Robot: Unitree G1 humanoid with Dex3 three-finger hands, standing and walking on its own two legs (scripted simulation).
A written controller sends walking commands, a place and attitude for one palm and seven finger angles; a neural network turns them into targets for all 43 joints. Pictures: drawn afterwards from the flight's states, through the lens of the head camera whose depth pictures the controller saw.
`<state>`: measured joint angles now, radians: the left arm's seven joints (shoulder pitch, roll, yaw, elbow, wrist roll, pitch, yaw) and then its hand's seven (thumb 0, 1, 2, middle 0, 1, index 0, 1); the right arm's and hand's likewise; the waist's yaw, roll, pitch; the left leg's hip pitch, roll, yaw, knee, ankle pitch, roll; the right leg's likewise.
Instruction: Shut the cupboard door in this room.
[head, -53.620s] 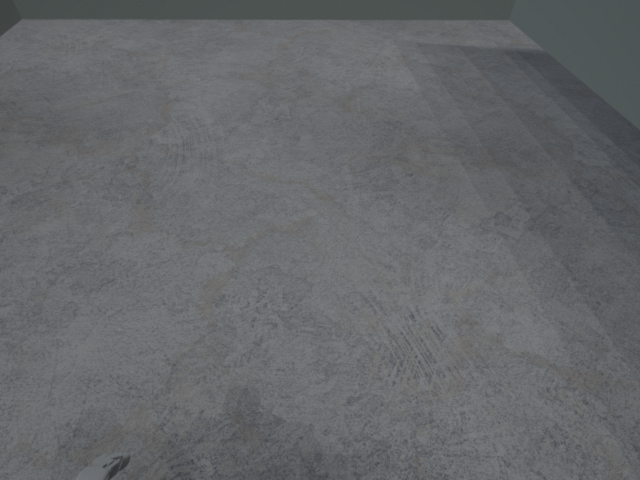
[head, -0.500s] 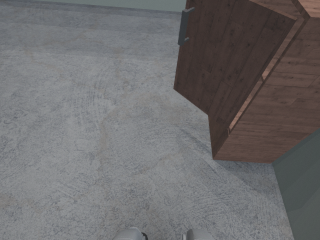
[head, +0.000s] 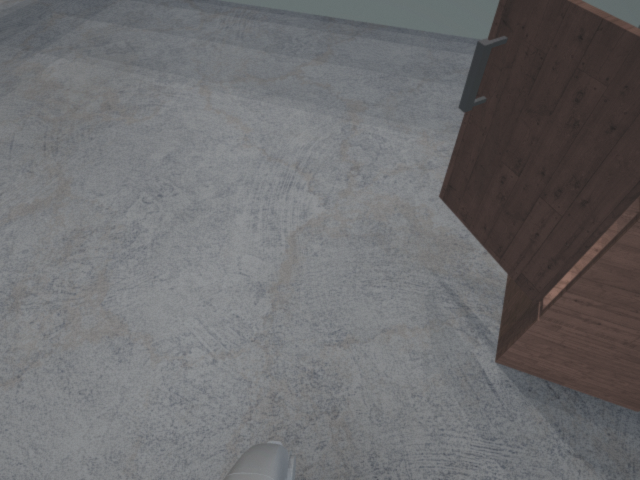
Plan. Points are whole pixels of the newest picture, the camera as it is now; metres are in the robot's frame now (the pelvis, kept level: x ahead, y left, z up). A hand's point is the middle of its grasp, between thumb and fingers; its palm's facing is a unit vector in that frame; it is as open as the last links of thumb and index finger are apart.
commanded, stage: walk to a spot facing it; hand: left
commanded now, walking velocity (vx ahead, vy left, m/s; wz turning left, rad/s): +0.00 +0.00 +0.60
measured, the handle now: (482, 75) +0.84 -0.31 +0.01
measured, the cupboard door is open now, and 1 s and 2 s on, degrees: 47 47 47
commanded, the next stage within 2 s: turn to face it in 1.46 s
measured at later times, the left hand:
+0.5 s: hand out of the picture +0.06 +0.23 -0.16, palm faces +0.30 -0.91 -0.28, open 7.4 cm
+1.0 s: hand out of the picture -0.01 +0.19 -0.20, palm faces +0.66 -0.73 -0.18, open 7.4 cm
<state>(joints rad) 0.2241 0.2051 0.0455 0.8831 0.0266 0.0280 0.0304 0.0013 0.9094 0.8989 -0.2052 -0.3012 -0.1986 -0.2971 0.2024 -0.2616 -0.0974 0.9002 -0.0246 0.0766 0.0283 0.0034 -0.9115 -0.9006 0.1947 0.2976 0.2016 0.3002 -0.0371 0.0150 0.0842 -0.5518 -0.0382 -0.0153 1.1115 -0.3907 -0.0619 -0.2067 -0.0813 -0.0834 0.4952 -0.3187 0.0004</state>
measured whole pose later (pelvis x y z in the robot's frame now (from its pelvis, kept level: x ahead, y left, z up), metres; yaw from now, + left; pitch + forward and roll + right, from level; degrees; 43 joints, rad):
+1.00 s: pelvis +0.15 +0.09 -0.03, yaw +38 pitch +1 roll +0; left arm 0.43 0.18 0.06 1.00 0.02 -0.02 -0.01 0.00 0.91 0.90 -0.21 -0.30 -0.20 -0.30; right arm 0.11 -0.22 -0.05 0.87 -0.04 -0.01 0.06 0.01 -0.91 -0.90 0.19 0.30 0.20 0.30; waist 0.02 -0.03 0.11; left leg -0.45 0.01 0.14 0.68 -0.20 0.09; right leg -0.11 -0.22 -0.30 0.83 -0.53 0.07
